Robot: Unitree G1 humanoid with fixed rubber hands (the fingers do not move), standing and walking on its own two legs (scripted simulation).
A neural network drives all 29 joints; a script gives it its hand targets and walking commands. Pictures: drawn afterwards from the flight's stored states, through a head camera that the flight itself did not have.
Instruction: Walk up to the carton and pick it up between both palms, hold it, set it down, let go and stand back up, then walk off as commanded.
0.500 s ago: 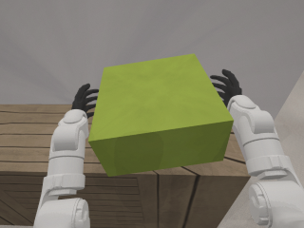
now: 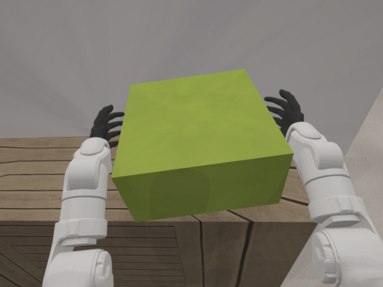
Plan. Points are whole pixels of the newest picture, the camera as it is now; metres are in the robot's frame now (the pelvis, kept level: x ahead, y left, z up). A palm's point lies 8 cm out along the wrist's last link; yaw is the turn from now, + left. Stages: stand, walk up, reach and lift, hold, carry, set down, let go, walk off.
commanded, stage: set down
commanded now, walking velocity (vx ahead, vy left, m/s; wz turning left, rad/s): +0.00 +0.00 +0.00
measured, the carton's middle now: (196, 137) +0.42 +0.01 +0.13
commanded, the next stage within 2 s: none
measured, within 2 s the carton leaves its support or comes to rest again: neither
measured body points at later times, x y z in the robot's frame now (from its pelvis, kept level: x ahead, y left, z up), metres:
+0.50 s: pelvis +0.03 +0.00 +0.00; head +0.04 +0.02 +0.45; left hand +0.43 +0.23 +0.12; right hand +0.45 -0.17 +0.14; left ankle +0.02 +0.13 -0.74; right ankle +0.05 -0.11 -0.74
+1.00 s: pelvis +0.03 +0.00 +0.00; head +0.04 +0.01 +0.45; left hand +0.43 +0.21 +0.12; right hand +0.43 -0.19 +0.12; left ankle +0.02 +0.13 -0.74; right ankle +0.05 -0.11 -0.74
